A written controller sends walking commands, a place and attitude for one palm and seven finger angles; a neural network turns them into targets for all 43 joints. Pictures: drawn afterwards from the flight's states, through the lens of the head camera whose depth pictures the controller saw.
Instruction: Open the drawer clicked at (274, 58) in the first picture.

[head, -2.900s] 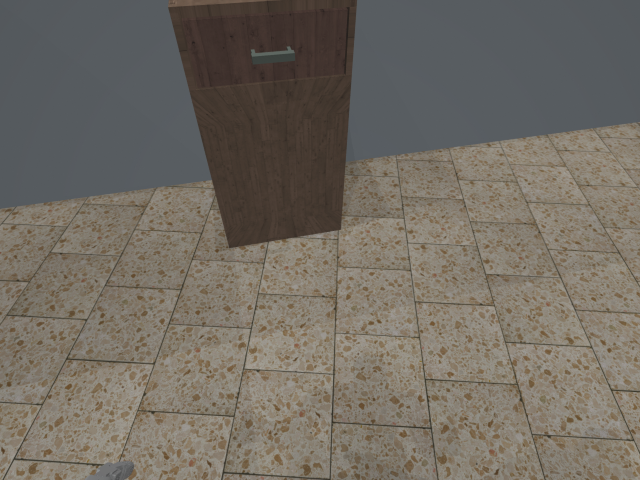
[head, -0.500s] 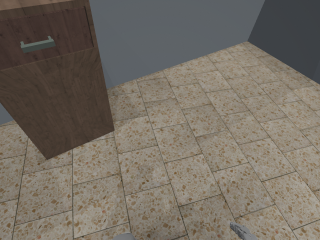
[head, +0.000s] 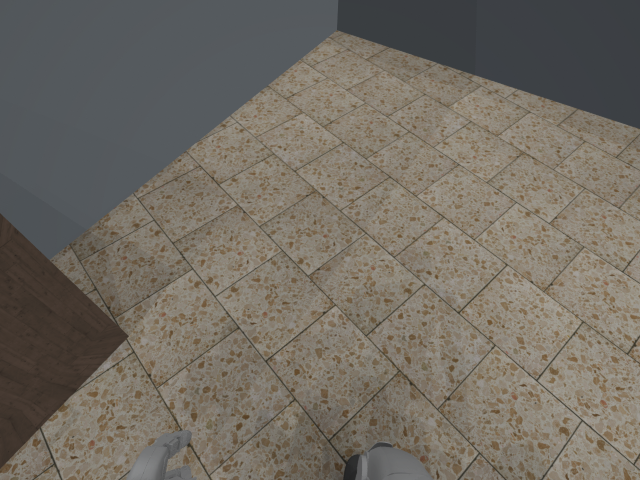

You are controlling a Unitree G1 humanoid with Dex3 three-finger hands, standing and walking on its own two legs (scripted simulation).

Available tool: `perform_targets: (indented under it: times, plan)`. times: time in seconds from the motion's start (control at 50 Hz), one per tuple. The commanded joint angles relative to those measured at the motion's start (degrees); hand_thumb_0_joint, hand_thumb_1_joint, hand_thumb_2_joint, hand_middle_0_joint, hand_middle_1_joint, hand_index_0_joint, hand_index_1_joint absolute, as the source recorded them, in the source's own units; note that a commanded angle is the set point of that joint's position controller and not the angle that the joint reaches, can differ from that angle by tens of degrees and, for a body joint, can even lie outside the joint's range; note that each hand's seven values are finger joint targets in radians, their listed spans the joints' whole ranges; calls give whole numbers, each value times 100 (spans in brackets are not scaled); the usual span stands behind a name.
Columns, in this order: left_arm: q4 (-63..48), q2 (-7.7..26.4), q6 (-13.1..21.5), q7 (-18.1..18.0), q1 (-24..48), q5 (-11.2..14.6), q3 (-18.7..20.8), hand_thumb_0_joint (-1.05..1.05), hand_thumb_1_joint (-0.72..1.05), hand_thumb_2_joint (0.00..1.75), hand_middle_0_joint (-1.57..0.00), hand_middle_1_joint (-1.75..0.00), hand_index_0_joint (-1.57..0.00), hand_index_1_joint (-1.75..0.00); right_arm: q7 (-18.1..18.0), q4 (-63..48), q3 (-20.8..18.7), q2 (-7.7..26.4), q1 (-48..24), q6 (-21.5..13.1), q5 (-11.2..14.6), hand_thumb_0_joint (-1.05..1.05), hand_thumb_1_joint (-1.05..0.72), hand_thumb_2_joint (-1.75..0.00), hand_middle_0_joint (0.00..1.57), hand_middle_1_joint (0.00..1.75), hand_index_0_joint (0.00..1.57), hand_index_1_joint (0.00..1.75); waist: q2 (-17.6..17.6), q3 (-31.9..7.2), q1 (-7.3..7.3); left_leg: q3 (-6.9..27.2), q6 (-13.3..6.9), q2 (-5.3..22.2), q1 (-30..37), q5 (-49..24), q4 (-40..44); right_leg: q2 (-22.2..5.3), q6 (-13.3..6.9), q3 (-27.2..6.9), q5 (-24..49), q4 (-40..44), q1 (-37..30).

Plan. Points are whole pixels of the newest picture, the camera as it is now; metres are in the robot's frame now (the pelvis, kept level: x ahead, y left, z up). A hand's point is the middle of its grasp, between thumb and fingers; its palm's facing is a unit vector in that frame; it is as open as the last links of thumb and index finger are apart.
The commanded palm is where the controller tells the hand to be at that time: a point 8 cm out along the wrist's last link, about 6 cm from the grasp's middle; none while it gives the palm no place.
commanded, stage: walk to a spot facing it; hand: left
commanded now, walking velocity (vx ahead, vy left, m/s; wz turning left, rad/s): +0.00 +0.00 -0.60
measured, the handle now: out of the picture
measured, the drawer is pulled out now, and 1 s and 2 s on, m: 0.00 0.00 0.00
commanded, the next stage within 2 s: turn to face it in 0.06 s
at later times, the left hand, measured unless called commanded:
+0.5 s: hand (171, 461) +0.16 +0.22 -0.17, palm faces +0.04 -0.99 -0.15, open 7.4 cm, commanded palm none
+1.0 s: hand out of the picture +0.13 +0.21 -0.12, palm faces +0.25 -0.92 -0.29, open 7.4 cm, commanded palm none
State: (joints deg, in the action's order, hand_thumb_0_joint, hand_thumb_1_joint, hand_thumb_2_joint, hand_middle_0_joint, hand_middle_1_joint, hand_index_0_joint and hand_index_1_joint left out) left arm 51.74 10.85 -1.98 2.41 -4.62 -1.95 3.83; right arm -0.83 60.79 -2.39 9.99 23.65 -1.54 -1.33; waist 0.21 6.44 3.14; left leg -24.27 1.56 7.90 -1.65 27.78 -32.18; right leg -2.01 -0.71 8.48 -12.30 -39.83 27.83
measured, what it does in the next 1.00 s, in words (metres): steps on the spot, turning left: right foot, then left foot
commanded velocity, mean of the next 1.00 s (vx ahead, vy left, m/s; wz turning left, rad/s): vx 0.00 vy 0.00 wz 0.44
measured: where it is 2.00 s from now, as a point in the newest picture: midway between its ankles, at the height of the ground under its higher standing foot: outside the picture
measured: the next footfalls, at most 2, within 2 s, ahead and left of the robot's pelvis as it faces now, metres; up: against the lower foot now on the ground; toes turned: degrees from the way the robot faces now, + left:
right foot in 0.02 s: +0.13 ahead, -0.09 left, +0.00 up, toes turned -8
left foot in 0.40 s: +0.14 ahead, +0.14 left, +0.00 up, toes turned +2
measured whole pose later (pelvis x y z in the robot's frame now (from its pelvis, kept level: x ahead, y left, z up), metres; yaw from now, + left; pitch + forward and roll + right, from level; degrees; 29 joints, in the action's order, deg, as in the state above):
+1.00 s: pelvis +0.06 -0.01 +0.02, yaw +15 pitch -1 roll +1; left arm 51.1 10.2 -1.6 -1.3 -8.6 -1.0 2.1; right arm 1.0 55.5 -5.8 15.6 14.4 4.6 -1.5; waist 3.4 1.9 2.4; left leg 2.7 2.1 -2.4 -29.8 22.9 -57.8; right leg -2.6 -0.7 4.6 -16.9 -29.9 12.4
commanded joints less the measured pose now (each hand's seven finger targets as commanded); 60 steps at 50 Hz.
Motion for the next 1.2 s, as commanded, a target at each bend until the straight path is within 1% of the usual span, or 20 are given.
perform_targets:
  times: [0.0,0.02,0.04,0.1,0.18,0.3,0.36,0.4,0.42,0.44,0.56,0.72,0.82,0.84,0.86,0.88,0.9,0.92,0.98,1.18]
  plan:
    - [75,1667,371,-206,-1944,41,384,0,90,90,-20,-30,-20,-30,20,-813,-182,646,56,-48,142,0,-90,-90,20,30,20,30,-1548,-2236,-915,835,306,-171,-2970,605,-4371,-2088,-1226,-3322,4839,1039,-4242]
    - [121,1827,303,-309,-2063,196,415,0,90,90,-20,-30,-20,-30,-76,-938,-163,695,-348,-9,156,0,-90,-90,20,30,20,30,-1262,-2502,-989,1877,254,-227,-3167,1034,-4935,-2323,-1649,-3386,5707,1222,-4198]
    - [71,1622,251,-359,-1734,200,374,0,90,90,-20,-30,-20,-30,-87,-1016,-174,609,-676,33,161,0,-90,-90,20,30,20,30,-590,-1896,-867,2192,237,3,-3422,622,-4946,-2085,-1602,-2771,5375,1226,-3900]
    - [-236,1145,242,-422,-729,177,223,0,90,90,-20,-30,-20,-30,-71,-926,-157,665,-843,178,50,0,-90,-90,20,30,20,30,-380,-1279,-382,2350,312,230,-2961,-279,-4210,-1448,-1088,-2188,3538,1698,-2117]
    - [-256,946,244,-407,-345,48,130,0,90,90,-20,-30,-20,-30,-54,-678,-98,422,-316,366,8,0,-90,-90,20,30,20,30,-448,-996,7,2246,256,-60,-2259,-674,-3476,-1036,-898,-1716,1875,2158,-776]
    - [-2,801,275,-397,-611,18,19,0,90,90,-20,-30,-20,-30,16,-678,3,323,-723,181,75,0,-90,-90,20,30,20,30,-849,-985,-226,2123,66,-354,-1651,-705,-1090,-896,-820,-1318,748,2130,-1223]
    - [111,722,206,-412,-777,121,-1,0,90,90,-20,-30,-20,-30,39,-555,12,398,-651,136,69,0,-90,-90,20,30,20,30,-580,-834,-226,2110,52,-404,-900,-1711,379,-876,-408,-1061,443,1596,-1100]
    - [42,363,121,-398,-1071,159,-30,0,90,90,-20,-30,-20,-30,48,-684,-109,1025,-688,108,7,0,-90,-90,20,30,20,30,1415,-542,-350,3857,-542,911,-1050,-2837,1238,-234,173,-381,-882,485,-498]
    - [-10,402,111,-398,-915,149,-27,0,90,90,-20,-30,-20,-30,39,-769,-139,1195,-848,166,-35,0,-90,-90,20,30,20,30,1543,-222,-343,4438,-985,1353,-1649,-2737,1714,-26,299,-306,-1637,-243,-538]
    - [1,479,82,-420,-704,102,1,0,90,90,-20,-30,-20,-30,-13,-727,-140,1115,-911,155,-48,0,-90,-90,20,30,20,30,1743,-106,-257,4615,-1148,1200,-1695,-2744,1972,-39,306,-527,-1878,-1050,-363]
    - [-24,486,102,-357,-633,127,109,0,90,90,-20,-30,-20,-30,-67,-788,-229,1133,-772,146,-3,0,-90,-90,20,30,20,30,634,-895,-251,3831,-1125,614,-506,-4045,1295,-98,424,-815,-1285,-1932,193]
    - [-279,477,88,-372,-196,184,94,0,90,90,-20,-30,-20,-30,-29,-814,-401,1343,-514,230,-13,0,-90,-90,20,30,20,30,907,-1362,8,4483,-1223,504,-85,-4337,1038,92,510,-889,-1486,-785,-85]
    - [-174,650,108,-416,-825,233,126,0,90,90,-20,-30,-20,-30,32,-1009,-478,1393,-1045,317,21,0,-90,-90,20,30,20,30,963,-1398,-339,4575,-850,84,-1217,-3430,804,238,409,-769,-479,1108,-1705]
    - [-137,814,139,-439,-1072,210,171,0,90,90,-20,-30,-20,-30,54,-1073,-466,1263,-1133,331,55,0,-90,-90,20,30,20,30,554,-1388,-482,4423,-576,-174,-1928,-2564,562,-8,349,-897,-17,1952,-2518]
    - [-142,1318,182,-481,-1166,108,268,0,90,90,-20,-30,-20,-30,93,-1157,-427,903,-1080,351,104,0,-90,-90,20,30,20,30,-891,-1281,-552,3567,-122,-810,-3182,-857,-485,-1351,-26,-2064,-581,2642,-3307]
    - [-271,1698,157,-485,-981,69,288,0,90,90,-20,-30,-20,-30,85,-1304,-415,803,-1154,356,46,0,-90,-90,20,30,20,30,-1890,-988,-563,2719,159,-1263,-3711,471,-1908,-2632,-633,-3187,-346,2794,-2693]
    - [-399,1537,122,-496,-725,101,222,0,90,90,-20,-30,-20,-30,105,-1267,-467,1044,-1264,387,-20,0,-90,-90,20,30,20,30,-1174,-742,-480,2931,59,-916,-3377,388,-2836,-2622,-793,-2753,-497,2763,-1760]
    - [-484,1239,158,-497,-293,103,180,0,90,90,-20,-30,-20,-30,158,-1122,-478,1023,-1151,477,-37,0,-90,-90,20,30,20,30,-1140,-419,-232,2962,64,-763,-3283,-89,-3292,-2146,-605,-2205,-844,2861,-1240]
    - [-545,915,205,-456,-28,104,60,0,90,90,-20,-30,-20,-30,243,-908,-446,894,-869,514,-24,0,-90,-90,20,30,20,30,-1014,-80,-10,2534,217,-598,-3272,-771,-3833,-1527,-396,-1118,287,2453,-1202]
    - [-331,1332,181,-433,-1002,16,151,0,90,90,-20,-30,-20,-30,283,-1321,-295,818,-1914,471,50,0,-90,-90,20,30,20,30,-1278,-446,-556,1971,296,-489,-2696,-202,-1820,-1940,-644,-593,1635,1903,-2194]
